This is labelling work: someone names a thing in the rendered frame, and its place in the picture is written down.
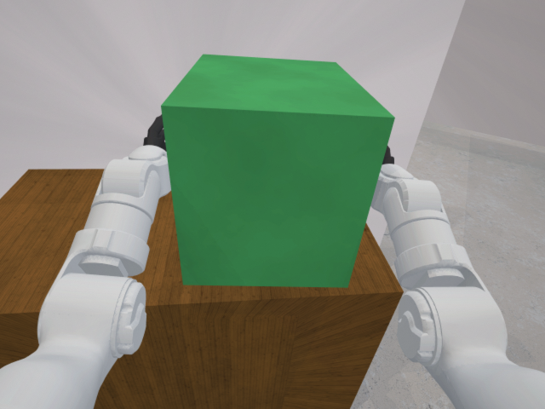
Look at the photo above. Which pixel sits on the carton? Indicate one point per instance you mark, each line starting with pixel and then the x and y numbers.
pixel 273 165

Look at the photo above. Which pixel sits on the right robot forearm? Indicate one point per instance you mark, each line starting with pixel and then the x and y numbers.
pixel 426 249

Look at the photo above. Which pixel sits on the right robot upper arm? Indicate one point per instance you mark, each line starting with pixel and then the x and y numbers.
pixel 458 335

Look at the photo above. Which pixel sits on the right robot hand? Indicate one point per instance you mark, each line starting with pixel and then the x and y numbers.
pixel 388 159

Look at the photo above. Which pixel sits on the left robot upper arm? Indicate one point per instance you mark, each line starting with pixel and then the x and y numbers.
pixel 88 323

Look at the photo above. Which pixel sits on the left robot forearm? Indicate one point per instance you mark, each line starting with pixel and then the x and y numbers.
pixel 114 239

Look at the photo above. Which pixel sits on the pedestal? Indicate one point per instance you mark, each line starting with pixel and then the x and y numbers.
pixel 204 346

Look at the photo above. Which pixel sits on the left robot hand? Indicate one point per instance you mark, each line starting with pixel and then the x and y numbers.
pixel 155 135

